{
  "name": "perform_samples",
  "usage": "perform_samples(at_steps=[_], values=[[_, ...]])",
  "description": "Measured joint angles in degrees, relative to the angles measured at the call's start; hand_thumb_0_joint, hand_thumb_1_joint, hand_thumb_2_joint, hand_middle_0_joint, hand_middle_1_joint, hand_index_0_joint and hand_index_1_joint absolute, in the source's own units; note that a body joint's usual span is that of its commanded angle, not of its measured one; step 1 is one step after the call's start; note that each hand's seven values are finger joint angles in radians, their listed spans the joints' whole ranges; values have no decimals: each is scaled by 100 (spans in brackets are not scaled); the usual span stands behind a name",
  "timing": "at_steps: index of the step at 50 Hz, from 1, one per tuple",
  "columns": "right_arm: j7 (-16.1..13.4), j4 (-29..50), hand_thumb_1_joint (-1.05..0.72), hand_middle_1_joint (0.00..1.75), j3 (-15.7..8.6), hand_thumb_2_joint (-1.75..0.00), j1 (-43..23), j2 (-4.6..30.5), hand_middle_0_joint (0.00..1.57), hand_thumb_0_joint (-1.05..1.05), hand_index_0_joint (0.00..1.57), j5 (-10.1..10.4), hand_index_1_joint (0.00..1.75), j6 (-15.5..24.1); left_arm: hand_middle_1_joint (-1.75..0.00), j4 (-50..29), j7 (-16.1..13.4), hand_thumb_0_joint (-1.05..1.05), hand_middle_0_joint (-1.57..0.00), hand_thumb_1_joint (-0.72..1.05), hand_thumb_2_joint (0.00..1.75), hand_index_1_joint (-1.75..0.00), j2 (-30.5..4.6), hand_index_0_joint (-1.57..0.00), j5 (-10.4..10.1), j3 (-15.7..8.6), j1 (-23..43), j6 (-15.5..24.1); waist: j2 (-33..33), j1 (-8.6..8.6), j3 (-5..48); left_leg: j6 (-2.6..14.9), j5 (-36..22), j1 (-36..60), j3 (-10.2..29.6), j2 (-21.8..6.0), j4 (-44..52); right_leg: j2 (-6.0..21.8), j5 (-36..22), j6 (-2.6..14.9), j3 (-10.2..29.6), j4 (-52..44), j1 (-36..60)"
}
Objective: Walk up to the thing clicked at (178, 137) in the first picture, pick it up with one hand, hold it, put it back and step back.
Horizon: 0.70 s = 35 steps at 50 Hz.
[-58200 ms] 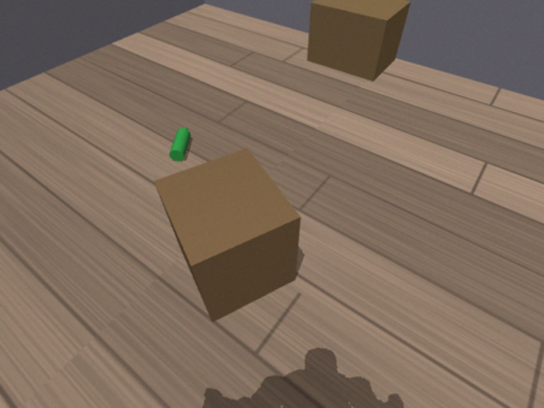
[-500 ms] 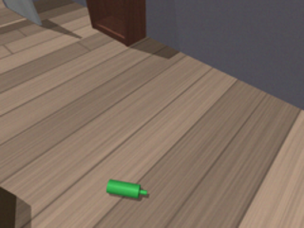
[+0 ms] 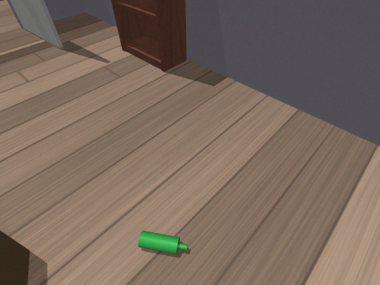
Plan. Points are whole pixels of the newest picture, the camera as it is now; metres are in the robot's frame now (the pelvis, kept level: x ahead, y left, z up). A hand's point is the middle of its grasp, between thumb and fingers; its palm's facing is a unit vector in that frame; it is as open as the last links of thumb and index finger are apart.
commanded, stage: stand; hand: left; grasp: from above
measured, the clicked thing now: (163, 243) +0.47 +0.18 -0.74
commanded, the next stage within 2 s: step back in 1.60 s
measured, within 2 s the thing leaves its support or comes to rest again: neither
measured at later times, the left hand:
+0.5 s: hand out of the picture +0.06 +0.22 -0.16, palm faces +0.00 -0.95 -0.32, open 7.4 cm
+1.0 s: hand out of the picture +0.10 +0.22 -0.15, palm faces -0.01 -0.94 -0.33, open 7.4 cm
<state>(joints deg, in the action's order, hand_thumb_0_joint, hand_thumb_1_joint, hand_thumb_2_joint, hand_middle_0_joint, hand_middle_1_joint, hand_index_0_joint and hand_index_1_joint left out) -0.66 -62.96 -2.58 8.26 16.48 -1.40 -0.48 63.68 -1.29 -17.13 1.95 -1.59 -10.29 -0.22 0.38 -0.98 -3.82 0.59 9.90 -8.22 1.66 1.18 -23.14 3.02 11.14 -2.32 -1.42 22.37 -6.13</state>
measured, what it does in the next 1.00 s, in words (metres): stands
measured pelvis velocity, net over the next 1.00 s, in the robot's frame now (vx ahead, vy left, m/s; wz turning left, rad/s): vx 0.02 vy -0.02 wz -0.01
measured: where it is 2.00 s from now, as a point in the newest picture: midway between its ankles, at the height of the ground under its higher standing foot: outside the picture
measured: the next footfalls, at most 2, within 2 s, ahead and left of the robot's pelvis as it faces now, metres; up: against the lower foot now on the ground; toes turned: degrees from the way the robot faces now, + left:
left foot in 1.88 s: +0.01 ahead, +0.11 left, +0.00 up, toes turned -1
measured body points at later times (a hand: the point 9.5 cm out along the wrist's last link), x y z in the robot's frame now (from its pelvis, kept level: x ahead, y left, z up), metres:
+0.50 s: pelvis +0.01 -0.02 +0.00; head +0.01 -0.02 +0.45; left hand +0.06 +0.27 -0.14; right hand +0.07 -0.31 -0.14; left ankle +0.04 +0.11 -0.74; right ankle +0.02 -0.15 -0.74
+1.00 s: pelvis +0.02 -0.02 +0.00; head +0.03 -0.03 +0.45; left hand +0.10 +0.27 -0.13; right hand +0.09 -0.32 -0.13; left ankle +0.04 +0.11 -0.74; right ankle +0.02 -0.15 -0.74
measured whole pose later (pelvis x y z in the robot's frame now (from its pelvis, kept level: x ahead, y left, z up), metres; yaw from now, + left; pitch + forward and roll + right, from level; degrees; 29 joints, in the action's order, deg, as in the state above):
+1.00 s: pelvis +0.02 -0.02 +0.00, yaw -1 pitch -3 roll +0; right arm -0.3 -65.3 -1.0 6.4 18.8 -0.8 0.2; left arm 65.2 -0.2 -18.3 0.9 -1.2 -6.1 0.5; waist 0.6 -0.1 -3.8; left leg -1.4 9.3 -6.4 1.9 -0.9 -18.8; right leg 1.0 10.9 -0.4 -1.7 18.9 -5.0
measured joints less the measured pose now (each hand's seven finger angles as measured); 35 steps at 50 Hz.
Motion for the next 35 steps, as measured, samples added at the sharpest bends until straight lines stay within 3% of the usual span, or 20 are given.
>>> perform_samples(at_steps=[35], values=[[19,-188,-90,30,142,-89,-118,176,21,0,21,53,30,56,-30,119,82,1,-20,91,90,-30,-30,-20,-87,37,364,89,44,100,-3,-172,-39,130,27,-190,313,-188,-23,165,-26,-259,88]])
